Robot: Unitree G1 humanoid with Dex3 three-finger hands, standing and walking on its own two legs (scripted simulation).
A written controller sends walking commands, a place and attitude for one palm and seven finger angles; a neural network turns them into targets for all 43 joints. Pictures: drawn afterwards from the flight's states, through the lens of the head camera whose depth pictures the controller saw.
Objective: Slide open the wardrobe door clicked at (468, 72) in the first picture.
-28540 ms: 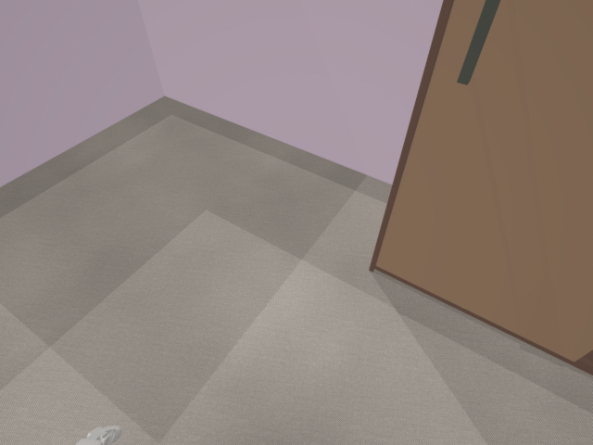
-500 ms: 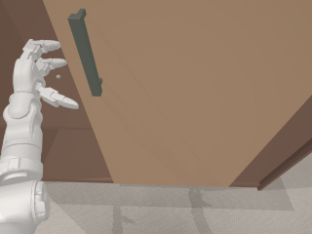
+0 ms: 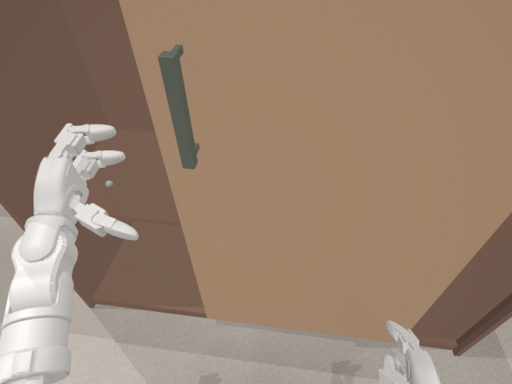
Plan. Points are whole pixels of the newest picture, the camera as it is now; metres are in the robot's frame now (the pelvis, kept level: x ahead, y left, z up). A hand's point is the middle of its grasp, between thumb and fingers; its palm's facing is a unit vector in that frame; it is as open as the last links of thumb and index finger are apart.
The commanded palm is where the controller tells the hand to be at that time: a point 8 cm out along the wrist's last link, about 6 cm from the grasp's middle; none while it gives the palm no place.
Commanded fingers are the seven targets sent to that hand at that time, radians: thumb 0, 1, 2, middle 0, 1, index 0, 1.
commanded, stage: slip the hand off the handle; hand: left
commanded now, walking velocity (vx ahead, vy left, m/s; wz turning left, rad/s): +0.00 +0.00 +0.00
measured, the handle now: (184, 111) +0.49 +0.18 +0.21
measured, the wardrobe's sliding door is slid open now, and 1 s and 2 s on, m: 0.49 0.49 0.49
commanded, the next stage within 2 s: draw the hand back to the body in 0.06 s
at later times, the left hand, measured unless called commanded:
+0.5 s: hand (76, 209) +0.26 +0.26 +0.19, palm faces +0.02 -1.00 -0.02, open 14.7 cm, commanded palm +0.23 +0.30 +0.18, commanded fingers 0.00 -0.55 0.20 -0.25 -1.15 -0.25 -1.15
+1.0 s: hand (46, 253) +0.21 +0.28 +0.17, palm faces +0.45 -0.86 -0.26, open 12.6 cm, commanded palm +0.17 +0.31 +0.18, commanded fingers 0.00 0.25 0.58 -0.22 -0.68 -0.22 -0.68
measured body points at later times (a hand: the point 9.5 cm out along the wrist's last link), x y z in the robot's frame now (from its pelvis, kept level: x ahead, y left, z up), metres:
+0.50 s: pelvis -0.01 -0.01 +0.00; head -0.05 -0.03 +0.45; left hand +0.26 +0.32 +0.19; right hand +0.17 -0.25 -0.06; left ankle +0.03 +0.12 -0.73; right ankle +0.00 -0.12 -0.73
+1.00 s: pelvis -0.01 +0.02 +0.01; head -0.03 +0.01 +0.46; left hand +0.18 +0.32 +0.18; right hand +0.18 -0.19 -0.07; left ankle +0.03 +0.12 -0.73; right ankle +0.00 -0.12 -0.73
